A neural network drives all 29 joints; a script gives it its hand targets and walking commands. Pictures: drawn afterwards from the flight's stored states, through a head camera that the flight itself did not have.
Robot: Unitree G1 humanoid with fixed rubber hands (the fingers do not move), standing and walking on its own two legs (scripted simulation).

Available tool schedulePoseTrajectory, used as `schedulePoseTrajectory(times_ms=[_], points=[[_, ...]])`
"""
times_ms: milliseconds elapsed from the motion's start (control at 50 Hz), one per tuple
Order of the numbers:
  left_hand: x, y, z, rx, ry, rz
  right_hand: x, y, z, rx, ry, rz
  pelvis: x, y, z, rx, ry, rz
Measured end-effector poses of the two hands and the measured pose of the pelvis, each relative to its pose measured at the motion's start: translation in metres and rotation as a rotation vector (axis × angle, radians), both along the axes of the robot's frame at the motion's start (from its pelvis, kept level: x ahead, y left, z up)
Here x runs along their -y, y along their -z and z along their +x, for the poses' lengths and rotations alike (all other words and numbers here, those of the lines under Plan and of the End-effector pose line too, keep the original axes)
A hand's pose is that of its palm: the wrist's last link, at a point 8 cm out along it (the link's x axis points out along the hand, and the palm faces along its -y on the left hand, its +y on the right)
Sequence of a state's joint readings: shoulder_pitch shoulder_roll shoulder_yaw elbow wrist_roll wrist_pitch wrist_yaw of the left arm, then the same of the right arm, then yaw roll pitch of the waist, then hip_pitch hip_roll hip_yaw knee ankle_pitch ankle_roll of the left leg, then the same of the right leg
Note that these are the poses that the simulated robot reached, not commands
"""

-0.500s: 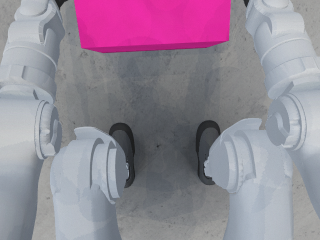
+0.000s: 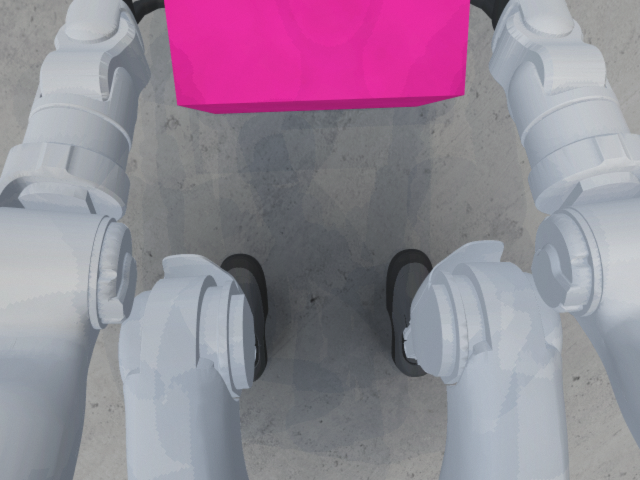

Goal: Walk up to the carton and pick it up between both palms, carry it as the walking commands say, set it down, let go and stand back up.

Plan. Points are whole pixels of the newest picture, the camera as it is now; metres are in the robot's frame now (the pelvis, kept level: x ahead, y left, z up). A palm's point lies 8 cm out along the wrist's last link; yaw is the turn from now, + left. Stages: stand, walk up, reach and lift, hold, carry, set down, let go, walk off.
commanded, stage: reach and lift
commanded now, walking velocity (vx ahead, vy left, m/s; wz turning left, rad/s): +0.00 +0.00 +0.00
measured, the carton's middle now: (316, 22) +0.55 +0.01 -0.25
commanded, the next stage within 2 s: none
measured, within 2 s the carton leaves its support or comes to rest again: neither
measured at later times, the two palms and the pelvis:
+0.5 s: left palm out of the picture +0.55 +0.20 -0.11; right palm out of the picture +0.55 -0.16 -0.10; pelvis +0.00 +0.00 +0.03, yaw +0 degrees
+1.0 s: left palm out of the picture +0.53 +0.19 -0.03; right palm out of the picture +0.53 -0.17 -0.03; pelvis +0.01 +0.00 +0.07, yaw +0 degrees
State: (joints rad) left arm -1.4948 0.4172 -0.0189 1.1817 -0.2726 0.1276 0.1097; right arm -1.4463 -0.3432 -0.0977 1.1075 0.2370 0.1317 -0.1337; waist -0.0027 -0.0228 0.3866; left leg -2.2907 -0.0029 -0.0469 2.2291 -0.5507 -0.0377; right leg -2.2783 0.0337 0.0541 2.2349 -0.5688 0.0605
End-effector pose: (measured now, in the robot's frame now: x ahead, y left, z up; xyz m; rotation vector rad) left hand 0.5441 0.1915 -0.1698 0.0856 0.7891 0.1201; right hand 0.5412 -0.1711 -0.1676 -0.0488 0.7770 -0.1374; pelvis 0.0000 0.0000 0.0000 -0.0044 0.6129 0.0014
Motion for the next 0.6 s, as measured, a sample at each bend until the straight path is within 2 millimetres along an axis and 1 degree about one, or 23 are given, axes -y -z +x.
schedulePoseTrajectory(times_ms=[100,180,360,600], points=[[-0.003,-0.021,0.005,0.025,-0.009,0.008,-0.004,-0.018,0.006,0.025,-0.001,0.004,0.002,-0.003,-0.003,-0.016,0.000,0.002],[-0.006,-0.033,0.007,0.032,-0.011,0.008,-0.006,-0.029,0.008,0.033,-0.005,0.006,0.002,-0.007,-0.004,-0.036,-0.002,0.001],[-0.007,-0.050,0.004,0.037,-0.006,-0.001,-0.007,-0.048,0.006,0.039,0.001,-0.003,0.000,-0.019,-0.002,-0.090,-0.007,-0.007],[-0.006,-0.069,0.004,0.052,-0.011,-0.012,-0.005,-0.074,0.008,0.059,0.016,0.001,-0.003,-0.033,0.005,-0.157,-0.011,-0.015]])
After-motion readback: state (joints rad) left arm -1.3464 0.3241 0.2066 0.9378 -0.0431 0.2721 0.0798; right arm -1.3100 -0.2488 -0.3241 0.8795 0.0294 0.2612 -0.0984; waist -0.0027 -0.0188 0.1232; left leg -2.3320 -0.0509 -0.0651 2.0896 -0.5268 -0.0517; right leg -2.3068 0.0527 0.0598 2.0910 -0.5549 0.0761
